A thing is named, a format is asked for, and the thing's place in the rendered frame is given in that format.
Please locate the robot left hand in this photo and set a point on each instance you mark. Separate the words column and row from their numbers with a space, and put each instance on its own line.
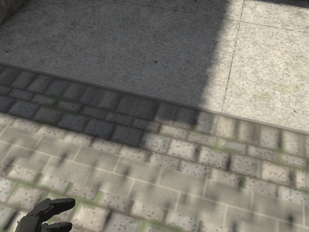
column 33, row 221

